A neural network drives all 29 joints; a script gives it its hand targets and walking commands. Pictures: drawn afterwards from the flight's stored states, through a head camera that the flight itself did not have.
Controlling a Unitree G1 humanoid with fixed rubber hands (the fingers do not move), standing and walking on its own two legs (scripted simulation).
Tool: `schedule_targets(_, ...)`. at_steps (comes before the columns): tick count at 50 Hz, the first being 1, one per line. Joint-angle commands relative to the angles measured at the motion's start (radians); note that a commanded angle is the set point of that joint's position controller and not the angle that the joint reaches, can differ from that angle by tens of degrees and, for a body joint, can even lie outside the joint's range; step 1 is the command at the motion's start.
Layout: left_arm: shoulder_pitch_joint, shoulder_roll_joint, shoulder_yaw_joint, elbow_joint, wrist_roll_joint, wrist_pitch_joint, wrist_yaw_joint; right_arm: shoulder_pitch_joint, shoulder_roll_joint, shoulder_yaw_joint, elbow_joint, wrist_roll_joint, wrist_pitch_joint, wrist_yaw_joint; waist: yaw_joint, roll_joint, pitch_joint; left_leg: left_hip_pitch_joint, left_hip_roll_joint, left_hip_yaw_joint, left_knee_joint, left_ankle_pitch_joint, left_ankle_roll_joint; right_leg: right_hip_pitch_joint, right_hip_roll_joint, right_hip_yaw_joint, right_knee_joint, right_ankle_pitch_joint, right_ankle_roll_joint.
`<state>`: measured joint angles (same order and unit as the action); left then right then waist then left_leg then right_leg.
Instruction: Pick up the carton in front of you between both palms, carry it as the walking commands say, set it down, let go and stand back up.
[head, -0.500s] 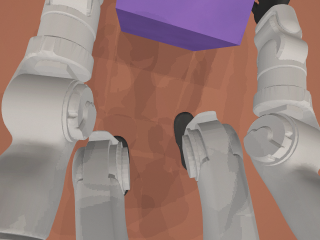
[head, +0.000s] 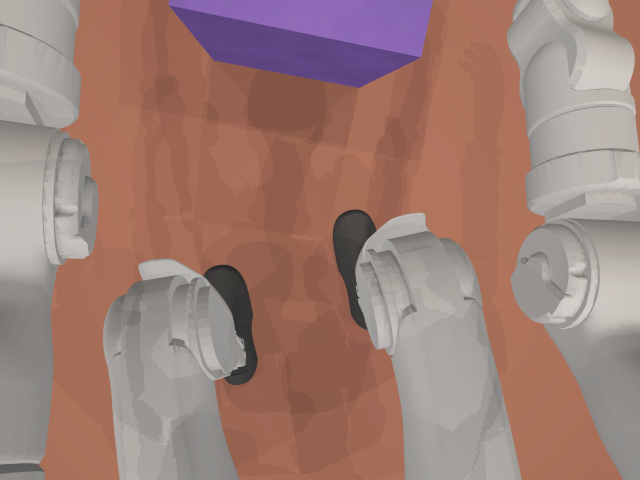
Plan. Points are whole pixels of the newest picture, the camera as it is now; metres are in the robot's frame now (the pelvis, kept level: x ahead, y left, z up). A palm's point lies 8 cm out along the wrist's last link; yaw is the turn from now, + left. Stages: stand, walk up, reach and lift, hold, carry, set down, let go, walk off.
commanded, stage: set down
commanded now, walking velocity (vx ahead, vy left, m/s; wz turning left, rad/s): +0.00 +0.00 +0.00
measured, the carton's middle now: out of the picture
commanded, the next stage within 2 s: let go in 0.80 s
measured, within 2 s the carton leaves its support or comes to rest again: neither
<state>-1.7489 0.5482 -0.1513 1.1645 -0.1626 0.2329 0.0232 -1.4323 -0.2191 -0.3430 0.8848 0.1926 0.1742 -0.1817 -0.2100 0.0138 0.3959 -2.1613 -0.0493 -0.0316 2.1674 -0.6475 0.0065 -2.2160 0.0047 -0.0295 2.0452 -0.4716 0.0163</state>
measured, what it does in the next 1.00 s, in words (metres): rises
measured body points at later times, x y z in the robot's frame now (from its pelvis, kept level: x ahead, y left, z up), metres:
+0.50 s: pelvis +0.02 +0.00 +0.13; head +0.37 +0.00 +0.41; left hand +0.65 +0.11 +0.02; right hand +0.53 -0.27 +0.02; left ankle +0.09 +0.11 -0.36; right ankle +0.14 -0.12 -0.36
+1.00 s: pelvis +0.05 +0.00 +0.26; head +0.36 +0.00 +0.58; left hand +0.62 +0.13 +0.15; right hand +0.51 -0.26 +0.15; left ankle +0.09 +0.11 -0.36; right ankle +0.14 -0.12 -0.36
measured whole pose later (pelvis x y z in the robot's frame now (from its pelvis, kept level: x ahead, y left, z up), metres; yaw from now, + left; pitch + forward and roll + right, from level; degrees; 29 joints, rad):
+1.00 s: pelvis +0.05 +0.00 +0.26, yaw +3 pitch +46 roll +0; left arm -1.25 0.32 0.23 0.96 0.15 0.25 -0.02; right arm -0.94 -0.11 -0.44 0.62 -0.06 0.23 -0.01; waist -0.18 0.05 -0.05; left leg -1.54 -0.07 -0.06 1.10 -0.36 0.00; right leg -1.59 0.00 0.01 1.04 -0.25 0.01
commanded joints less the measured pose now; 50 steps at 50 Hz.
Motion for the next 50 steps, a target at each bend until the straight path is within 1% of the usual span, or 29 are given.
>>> schedule_targets(1,-0.278,0.105,0.083,-0.055,0.040,0.004,-0.019,-0.180,-0.112,-0.011,-0.133,-0.026,0.020,-0.014,-0.072,0.110,-1.361,0.359,-0.027,0.068,-0.268,0.142,0.017,0.927,0.041,-0.038,-0.194,0.381,0.029)
schedule_targets(4,-0.227,0.093,0.130,-0.029,0.074,-0.003,-0.042,-0.149,-0.066,-0.023,-0.144,-0.058,0.027,-0.004,-0.054,0.091,-1.291,0.310,-0.027,0.060,-0.323,0.137,0.025,0.886,0.043,-0.031,-0.238,0.368,0.038)
schedule_targets(7,-0.211,0.090,0.158,-0.040,0.102,-0.010,-0.050,-0.135,-0.056,-0.032,-0.171,-0.070,0.029,0.005,-0.046,0.103,-1.300,0.347,-0.030,0.054,-0.376,0.158,0.024,0.863,0.045,-0.037,-0.282,0.377,0.043)
schedule_targets(9,-0.213,0.084,0.161,-0.065,0.110,-0.008,-0.051,-0.123,-0.062,-0.040,-0.188,-0.072,0.033,0.008,-0.054,0.126,-1.333,0.409,-0.033,0.051,-0.410,0.177,0.019,0.849,0.046,-0.048,-0.314,0.381,0.044)
schedule_targets(12,-0.224,0.067,0.149,-0.114,0.109,0.006,-0.052,-0.097,-0.079,-0.056,-0.214,-0.074,0.044,0.012,-0.075,0.174,-1.403,0.532,-0.038,0.048,-0.458,0.216,0.010,0.825,0.046,-0.065,-0.367,0.390,0.041)
schedule_targets(16,-0.216,0.040,0.137,-0.175,0.113,0.034,-0.054,-0.052,-0.097,-0.080,-0.250,-0.080,0.063,0.020,-0.095,0.234,-1.492,0.693,-0.045,0.043,-0.519,0.290,-0.004,0.802,0.046,-0.085,-0.437,0.423,0.039)
schedule_targets(19,-0.188,0.022,0.145,-0.205,0.129,0.053,-0.057,-0.012,-0.099,-0.095,-0.274,-0.085,0.076,0.030,-0.099,0.261,-1.533,0.784,-0.049,0.039,-0.565,0.358,-0.011,0.795,0.048,-0.093,-0.488,0.459,0.040)
schedule_targets(22,-0.151,0.009,0.166,-0.225,0.151,0.064,-0.058,0.027,-0.095,-0.102,-0.294,-0.092,0.083,0.043,-0.093,0.270,-1.549,0.844,-0.052,0.036,-0.614,0.415,-0.016,0.807,0.049,-0.095,-0.539,0.494,0.041)
schedule_targets(26,-0.106,0.001,0.199,-0.242,0.177,0.069,-0.059,0.069,-0.087,-0.104,-0.314,-0.102,0.088,0.059,-0.082,0.260,-1.547,0.894,-0.055,0.033,-0.687,0.471,-0.019,0.851,0.052,-0.093,-0.608,0.534,0.042)
schedule_targets(30,-0.071,-0.005,0.224,-0.245,0.191,0.066,-0.062,0.098,-0.076,-0.104,-0.328,-0.112,0.088,0.072,-0.075,0.241,-1.536,0.934,-0.055,0.028,-0.772,0.500,-0.019,0.915,0.053,-0.089,-0.684,0.562,0.044)
schedule_targets(37,-0.034,-0.015,0.257,-0.236,0.202,0.055,-0.078,0.124,-0.055,-0.114,-0.345,-0.142,0.082,0.087,-0.070,0.211,-1.506,1.019,-0.049,0.014,-0.931,0.523,-0.021,1.038,0.051,-0.079,-0.831,0.586,0.046)
schedule_targets(39,-0.019,-0.025,0.269,-0.211,0.212,0.050,-0.086,0.134,-0.038,-0.122,-0.329,-0.156,0.079,0.092,-0.067,0.202,-1.462,1.019,-0.046,0.011,-0.973,0.510,-0.021,1.049,0.048,-0.074,-0.870,0.574,0.046)
schedule_targets(42,0.041,-0.051,0.306,-0.189,0.246,0.038,-0.092,0.174,-0.012,-0.128,-0.316,-0.189,0.070,0.107,-0.053,0.187,-1.439,1.040,-0.045,0.008,-1.034,0.517,-0.024,1.099,0.045,-0.070,-0.926,0.575,0.046)
schedule_targets(44,0.110,-0.077,0.339,-0.197,0.275,0.029,-0.084,0.227,-0.004,-0.128,-0.323,-0.216,0.061,0.124,-0.044,0.175,-1.464,1.079,-0.046,0.006,-1.074,0.559,-0.028,1.159,0.045,-0.068,-0.959,0.606,0.045)
schedule_targets(46,0.196,-0.110,0.372,-0.232,0.302,0.018,-0.065,0.298,-0.003,-0.122,-0.343,-0.243,0.048,0.146,-0.035,0.165,-1.501,1.133,-0.048,0.002,-1.108,0.627,-0.033,1.222,0.045,-0.067,-0.987,0.652,0.042)
schedule_targets(50,0.408,-0.212,0.414,-0.369,0.334,-0.009,0.000,0.471,-0.015,-0.080,-0.398,-0.281,0.016,0.204,-0.010,0.151,-1.545,1.265,-0.051,-0.002,-1.179,0.755,-0.050,1.339,0.050,-0.057,-1.045,0.718,0.028)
